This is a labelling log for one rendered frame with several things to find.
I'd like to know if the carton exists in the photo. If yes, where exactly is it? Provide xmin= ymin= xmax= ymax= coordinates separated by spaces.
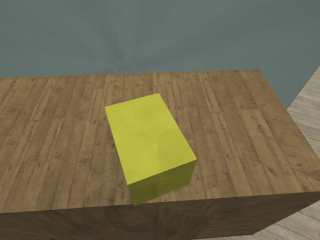
xmin=104 ymin=93 xmax=197 ymax=206

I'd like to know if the pedestal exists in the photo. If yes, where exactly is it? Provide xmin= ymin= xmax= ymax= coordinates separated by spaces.
xmin=0 ymin=69 xmax=320 ymax=240

